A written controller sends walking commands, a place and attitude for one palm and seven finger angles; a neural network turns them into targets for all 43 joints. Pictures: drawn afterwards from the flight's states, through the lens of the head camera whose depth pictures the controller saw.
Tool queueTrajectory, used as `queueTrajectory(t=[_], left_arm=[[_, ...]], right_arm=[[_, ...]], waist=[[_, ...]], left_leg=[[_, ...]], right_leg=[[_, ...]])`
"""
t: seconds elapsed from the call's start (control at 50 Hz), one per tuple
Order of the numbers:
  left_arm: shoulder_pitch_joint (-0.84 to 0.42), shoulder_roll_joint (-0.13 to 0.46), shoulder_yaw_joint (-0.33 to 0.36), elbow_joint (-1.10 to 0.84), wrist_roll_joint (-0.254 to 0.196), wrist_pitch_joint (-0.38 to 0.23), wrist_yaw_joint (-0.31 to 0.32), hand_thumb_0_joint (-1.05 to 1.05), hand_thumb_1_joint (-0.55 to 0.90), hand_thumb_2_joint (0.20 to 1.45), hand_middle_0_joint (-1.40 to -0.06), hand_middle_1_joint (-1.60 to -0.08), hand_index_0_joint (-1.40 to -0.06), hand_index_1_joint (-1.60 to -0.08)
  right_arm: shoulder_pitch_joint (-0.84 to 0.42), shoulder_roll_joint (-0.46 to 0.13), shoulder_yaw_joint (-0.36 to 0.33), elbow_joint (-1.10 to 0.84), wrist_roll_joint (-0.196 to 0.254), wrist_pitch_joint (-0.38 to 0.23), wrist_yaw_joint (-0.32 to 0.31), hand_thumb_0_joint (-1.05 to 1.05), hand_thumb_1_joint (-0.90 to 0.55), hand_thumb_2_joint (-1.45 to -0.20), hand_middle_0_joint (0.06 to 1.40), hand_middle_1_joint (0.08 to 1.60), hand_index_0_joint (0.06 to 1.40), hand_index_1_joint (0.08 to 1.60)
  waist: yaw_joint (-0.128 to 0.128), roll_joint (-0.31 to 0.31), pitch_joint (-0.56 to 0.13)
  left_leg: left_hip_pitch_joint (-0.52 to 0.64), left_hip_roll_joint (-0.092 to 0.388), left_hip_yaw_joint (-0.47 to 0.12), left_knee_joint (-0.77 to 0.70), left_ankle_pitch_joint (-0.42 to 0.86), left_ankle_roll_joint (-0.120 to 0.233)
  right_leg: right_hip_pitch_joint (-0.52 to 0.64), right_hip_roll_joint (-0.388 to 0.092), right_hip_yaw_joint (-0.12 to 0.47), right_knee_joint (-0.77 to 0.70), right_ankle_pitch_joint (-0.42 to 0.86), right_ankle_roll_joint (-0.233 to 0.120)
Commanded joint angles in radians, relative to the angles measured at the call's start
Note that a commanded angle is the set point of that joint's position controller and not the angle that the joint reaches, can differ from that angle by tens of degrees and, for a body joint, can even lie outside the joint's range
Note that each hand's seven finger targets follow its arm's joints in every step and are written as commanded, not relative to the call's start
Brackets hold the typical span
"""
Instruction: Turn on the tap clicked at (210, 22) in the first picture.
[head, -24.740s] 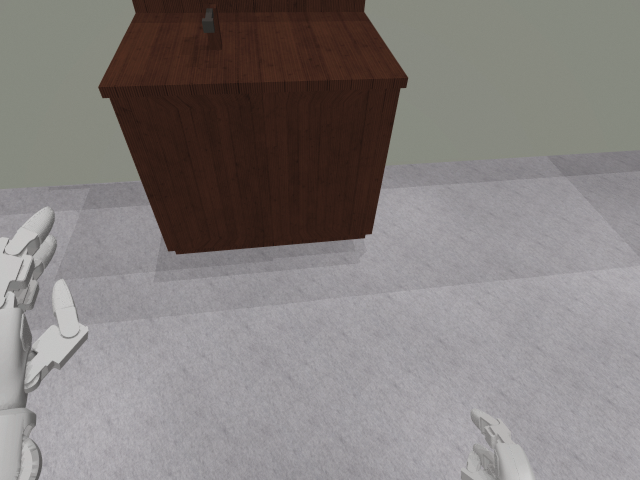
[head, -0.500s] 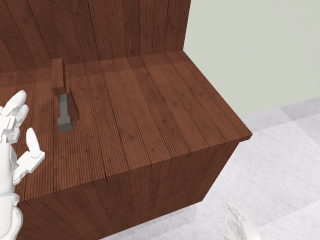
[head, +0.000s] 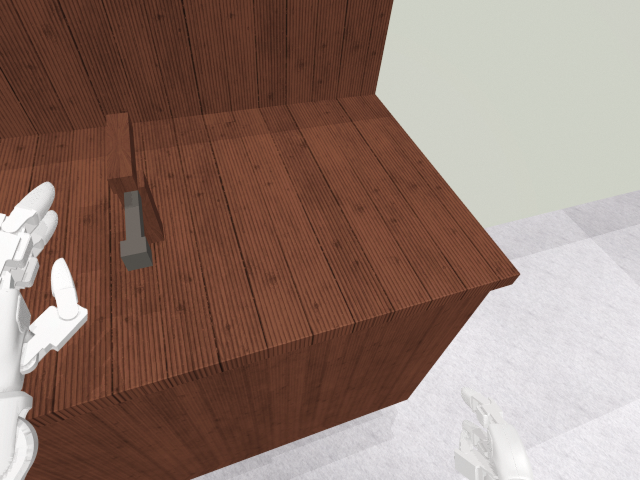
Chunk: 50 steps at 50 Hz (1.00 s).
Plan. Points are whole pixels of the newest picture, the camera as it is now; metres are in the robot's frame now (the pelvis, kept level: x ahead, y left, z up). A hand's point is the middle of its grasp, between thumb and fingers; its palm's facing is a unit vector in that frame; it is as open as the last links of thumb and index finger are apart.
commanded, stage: look again from close up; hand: left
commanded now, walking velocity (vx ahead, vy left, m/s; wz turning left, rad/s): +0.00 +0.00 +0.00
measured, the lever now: (136, 253) +0.33 +0.26 +0.09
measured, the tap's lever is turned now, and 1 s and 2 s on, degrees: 0 0 0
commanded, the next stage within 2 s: shuffle to correct the standing spot in 0.16 s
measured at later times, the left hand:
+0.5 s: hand (101, 305) +0.23 +0.23 +0.16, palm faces +0.38 -0.86 -0.35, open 7.4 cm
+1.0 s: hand (187, 318) +0.22 +0.15 +0.16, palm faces +0.34 -0.87 -0.35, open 7.4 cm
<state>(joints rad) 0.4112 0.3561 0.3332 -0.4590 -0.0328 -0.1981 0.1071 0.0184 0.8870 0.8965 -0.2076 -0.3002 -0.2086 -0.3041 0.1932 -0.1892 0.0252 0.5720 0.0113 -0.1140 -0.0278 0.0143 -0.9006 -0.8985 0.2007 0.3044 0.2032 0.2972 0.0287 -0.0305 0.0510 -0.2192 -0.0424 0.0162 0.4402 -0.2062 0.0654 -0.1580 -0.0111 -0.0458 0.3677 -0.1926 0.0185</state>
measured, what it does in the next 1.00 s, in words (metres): shifts its weight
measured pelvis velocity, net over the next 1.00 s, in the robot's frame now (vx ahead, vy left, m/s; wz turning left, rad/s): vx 0.00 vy -0.08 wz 0.00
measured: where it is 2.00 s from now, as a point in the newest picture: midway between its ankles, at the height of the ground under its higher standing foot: outside the picture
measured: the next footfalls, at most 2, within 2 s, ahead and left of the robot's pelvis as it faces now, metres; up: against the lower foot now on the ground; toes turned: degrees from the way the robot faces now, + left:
none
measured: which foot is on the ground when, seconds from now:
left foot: down 0.00-1.00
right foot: down 0.00-1.00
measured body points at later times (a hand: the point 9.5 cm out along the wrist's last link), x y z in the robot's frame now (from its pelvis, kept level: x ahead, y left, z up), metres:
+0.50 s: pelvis +0.00 -0.02 +0.00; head +0.03 +0.00 +0.45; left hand +0.20 +0.27 +0.18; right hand +0.18 -0.23 -0.07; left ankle +0.02 +0.07 -0.74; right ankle +0.00 -0.13 -0.74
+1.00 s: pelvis +0.00 -0.08 -0.01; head +0.02 -0.08 +0.44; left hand +0.20 +0.20 +0.18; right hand +0.17 -0.33 -0.09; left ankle +0.02 +0.07 -0.74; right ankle +0.00 -0.13 -0.74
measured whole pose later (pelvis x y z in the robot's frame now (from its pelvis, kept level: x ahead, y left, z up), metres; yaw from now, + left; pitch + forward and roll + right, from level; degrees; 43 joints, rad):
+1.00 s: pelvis +0.00 -0.08 -0.01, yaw +0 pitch +0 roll -1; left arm 0.46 0.37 0.34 -0.52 -0.10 -0.13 0.10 0.02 0.89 0.90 -0.21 -0.30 -0.21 -0.30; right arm 0.21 -0.22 -0.01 0.57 0.02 -0.06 -0.04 0.01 -0.90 -0.90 0.20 0.30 0.20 0.30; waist 0.00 0.00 0.02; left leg -0.29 0.07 -0.03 0.56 -0.27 -0.02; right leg -0.22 0.10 -0.09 0.47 -0.26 -0.11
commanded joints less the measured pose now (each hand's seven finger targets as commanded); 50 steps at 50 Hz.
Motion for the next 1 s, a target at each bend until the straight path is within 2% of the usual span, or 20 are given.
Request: queueTrajectory(t=[0.0, 0.06, 0.14, 0.16, 0.24, 0.26, 0.34, 0.4, 0.44, 0.46, 0.54, 0.56, 0.64, 0.66, 0.74, 0.76, 0.82, 0.84, 0.94, 0.98], left_arm=[[-0.074, 0.167, 0.109, -0.22, -0.01, -0.066, 0.02, 0.0, 0.9, 0.9, -0.2, -0.3, -0.2, -0.3], [-0.048, 0.151, 0.099, -0.199, -0.014, -0.062, 0.019, 0.0, 0.9, 0.9, -0.2, -0.3, -0.2, -0.3], [-0.053, 0.175, 0.119, -0.225, -0.01, -0.058, 0.024, 0.0, 0.9, 0.9, -0.2, -0.3, -0.2, -0.3], [-0.053, 0.149, 0.095, -0.212, -0.015, -0.06, 0.019, 0.0, 0.9, 0.9, -0.2, -0.3, -0.2, -0.3], [-0.038, 0.177, 0.123, -0.218, -0.015, -0.052, 0.025, 0.0, 0.9, 0.9, -0.2, -0.3, -0.2, -0.3], [-0.036, 0.151, 0.099, -0.196, -0.02, -0.051, 0.02, 0.0, 0.9, 0.9, -0.2, -0.3, -0.2, -0.3], [-0.089, 0.177, 0.114, -0.228, -0.02, -0.047, 0.019, 0.0, 0.9, 0.9, -0.2, -0.3, -0.2, -0.3], [-0.102, 0.165, 0.099, -0.228, -0.024, -0.046, 0.013, 0.0, 0.9, 0.9, -0.2, -0.3, -0.2, -0.3], [-0.086, 0.181, 0.118, -0.244, -0.024, -0.04, 0.016, 0.0, 0.9, 0.9, -0.2, -0.3, -0.2, -0.3], [-0.071, 0.153, 0.094, -0.225, -0.03, -0.037, 0.01, 0.0, 0.9, 0.9, -0.2, -0.3, -0.2, -0.3], [-0.037, 0.181, 0.127, -0.246, -0.036, -0.028, 0.01, 0.0, 0.9, 0.9, -0.2, -0.3, -0.2, -0.3], [-0.036, 0.157, 0.103, -0.234, -0.041, -0.025, 0.005, 0.0, 0.9, 0.9, -0.2, -0.3, -0.2, -0.3], [-0.029, 0.196, 0.139, -0.259, -0.045, -0.017, 0.007, 0.0, 0.9, 0.9, -0.2, -0.3, -0.2, -0.3], [-0.02, 0.173, 0.119, -0.241, -0.05, -0.014, 0.001, 0.0, 0.9, 0.9, -0.2, -0.3, -0.2, -0.3], [-0.011, 0.192, 0.136, -0.257, -0.059, -0.005, 0.0, 0.0, 0.9, 0.9, -0.2, -0.3, -0.2, -0.3], [-0.015, 0.174, 0.118, -0.239, -0.062, -0.004, -0.003, 0.0, 0.9, 0.9, -0.2, -0.3, -0.2, -0.3], [-0.026, 0.195, 0.137, -0.237, -0.068, 0.003, -0.002, 0.0, 0.9, 0.9, -0.2, -0.3, -0.2, -0.3], [-0.028, 0.199, 0.138, -0.255, -0.07, 0.007, 0.003, 0.0, 0.9, 0.9, -0.2, -0.3, -0.2, -0.3], [-0.034, 0.211, 0.144, -0.278, -0.077, 0.011, 0.013, 0.0, 0.9, 0.9, -0.2, -0.3, -0.2, -0.3], [-0.031, 0.207, 0.142, -0.287, -0.078, 0.008, 0.012, 0.0, 0.9, 0.9, -0.2, -0.3, -0.2, -0.3]], right_arm=[[-0.075, -0.137, -0.055, -0.151, 0.0, -0.055, -0.01, 0.0, -0.9, -0.9, 0.2, 0.3, 0.2, 0.3], [-0.077, -0.137, -0.051, -0.147, 0.0, -0.051, -0.011, 0.0, -0.9, -0.9, 0.2, 0.3, 0.2, 0.3], [-0.09, -0.134, -0.054, -0.15, 0.009, -0.052, -0.014, 0.0, -0.9, -0.9, 0.2, 0.3, 0.2, 0.3], [-0.077, -0.141, -0.053, -0.144, 0.0, -0.049, -0.014, 0.0, -0.9, -0.9, 0.2, 0.3, 0.2, 0.3], [-0.091, -0.134, -0.053, -0.147, 0.009, -0.048, -0.017, 0.0, -0.9, -0.9, 0.2, 0.3, 0.2, 0.3], [-0.079, -0.136, -0.051, -0.14, 0.001, -0.043, -0.017, 0.0, -0.9, -0.9, 0.2, 0.3, 0.2, 0.3], [-0.092, -0.129, -0.053, -0.144, 0.01, -0.039, -0.019, 0.0, -0.9, -0.9, 0.2, 0.3, 0.2, 0.3], [-0.077, -0.132, -0.061, -0.151, 0.004, -0.034, -0.014, 0.0, -0.9, -0.9, 0.2, 0.3, 0.2, 0.3], [-0.088, -0.125, -0.059, -0.156, 0.009, -0.032, -0.01, 0.0, -0.9, -0.9, 0.2, 0.3, 0.2, 0.3], [-0.078, -0.131, -0.059, -0.154, 0.003, -0.026, -0.008, 0.0, -0.9, -0.9, 0.2, 0.3, 0.2, 0.3], [-0.086, -0.125, -0.065, -0.166, 0.013, -0.022, -0.002, 0.0, -0.9, -0.9, 0.2, 0.3, 0.2, 0.3], [-0.075, -0.131, -0.063, -0.164, 0.007, -0.016, 0.0, 0.0, -0.9, -0.9, 0.2, 0.3, 0.2, 0.3], [-0.084, -0.127, -0.067, -0.172, 0.015, -0.013, -0.003, 0.0, -0.9, -0.9, 0.2, 0.3, 0.2, 0.3], [-0.075, -0.133, -0.067, -0.169, 0.008, -0.009, -0.003, 0.0, -0.9, -0.9, 0.2, 0.3, 0.2, 0.3], [-0.083, -0.129, -0.073, -0.172, 0.016, -0.009, -0.008, 0.0, -0.9, -0.9, 0.2, 0.3, 0.2, 0.3], [-0.074, -0.134, -0.07, -0.169, 0.009, -0.006, -0.008, 0.0, -0.9, -0.9, 0.2, 0.3, 0.2, 0.3], [-0.069, -0.133, -0.08, -0.171, 0.012, -0.008, -0.012, 0.0, -0.9, -0.9, 0.2, 0.3, 0.2, 0.3], [-0.082, -0.128, -0.076, -0.166, 0.018, -0.007, -0.014, 0.0, -0.9, -0.9, 0.2, 0.3, 0.2, 0.3], [-0.089, -0.126, -0.073, -0.158, 0.018, -0.007, -0.016, 0.0, -0.9, -0.9, 0.2, 0.3, 0.2, 0.3], [-0.08, -0.132, -0.077, -0.161, 0.012, -0.007, -0.018, 0.0, -0.9, -0.9, 0.2, 0.3, 0.2, 0.3]], waist=[[-0.006, 0.119, -0.154], [-0.007, 0.104, -0.149], [-0.008, 0.095, -0.158], [-0.01, 0.098, -0.155], [-0.008, 0.085, -0.165], [-0.009, 0.068, -0.156], [-0.013, 0.123, -0.135], [-0.012, 0.147, -0.136], [-0.013, 0.135, -0.148], [-0.015, 0.134, -0.146], [-0.015, 0.122, -0.169], [-0.018, 0.124, -0.163], [-0.018, 0.119, -0.177], [-0.019, 0.114, -0.173], [-0.021, 0.088, -0.173], [-0.023, 0.07, -0.161], [-0.023, 0.03, -0.148], [-0.027, 0.039, -0.144], [-0.03, 0.038, -0.127], [-0.028, 0.053, -0.127]], left_leg=[[0.008, 0.124, -0.127, -0.112, 0.118, -0.058], [0.01, 0.118, -0.125, -0.114, 0.124, -0.059], [0.029, 0.118, -0.124, -0.102, 0.145, -0.061], [0.015, 0.116, -0.123, -0.109, 0.138, -0.058], [0.035, 0.118, -0.121, -0.09, 0.164, -0.058], [0.026, 0.117, -0.121, -0.103, 0.153, -0.057], [0.052, 0.142, -0.141, -0.14, 0.15, -0.081], [0.045, 0.168, -0.156, -0.158, 0.12, -0.076], [0.066, 0.165, -0.149, -0.138, 0.161, -0.082], [0.049, 0.166, -0.147, -0.14, 0.148, -0.074], [0.07, 0.169, -0.126, -0.095, 0.204, -0.07], [0.056, 0.17, -0.122, -0.096, 0.188, -0.063], [0.064, 0.177, -0.117, -0.055, 0.235, -0.054], [0.054, 0.175, -0.107, -0.045, 0.221, -0.047], [0.048, 0.17, -0.093, -0.003, 0.18, -0.043], [0.032, 0.163, -0.083, 0.005, 0.139, -0.041], [0.013, 0.14, -0.059, 0.059, 0.03, -0.042], [0.02, 0.131, -0.055, 0.075, 0.026, -0.043], [0.024, 0.119, -0.046, 0.128, -0.005, -0.041], [0.02, 0.128, -0.046, 0.115, 0.01, -0.036]], right_leg=[[0.079, -0.037, 0.047, -0.017, 0.117, -0.034], [0.072, -0.034, 0.041, -0.022, 0.117, -0.032], [0.071, -0.042, 0.049, -0.019, 0.135, -0.035], [0.073, -0.036, 0.042, -0.022, 0.126, -0.032], [0.073, -0.05, 0.056, -0.026, 0.148, -0.036], [0.068, -0.039, 0.046, -0.031, 0.133, -0.032], [0.032, -0.014, 0.036, -0.011, 0.081, -0.029], [0.028, -0.004, 0.03, -0.004, 0.041, -0.024], [0.026, -0.002, 0.027, -0.01, 0.058, -0.027], [0.028, 0.003, 0.021, -0.013, 0.051, -0.024], [0.03, -0.01, 0.028, -0.021, 0.097, -0.029], [0.025, -0.004, 0.025, -0.02, 0.093, -0.028], [0.026, -0.016, 0.036, -0.013, 0.136, -0.034], [0.019, -0.015, 0.037, -0.018, 0.139, -0.032], [0.004, -0.037, 0.067, -0.02, 0.158, -0.048], [-0.01, -0.037, 0.069, -0.027, 0.137, -0.046], [-0.048, -0.072, 0.124, -0.048, 0.085, -0.061], [-0.067, -0.085, 0.133, -0.053, 0.076, -0.075], [-0.122, -0.116, 0.161, -0.069, 0.004, -0.089], [-0.111, -0.103, 0.152, -0.054, 0.017, -0.071]])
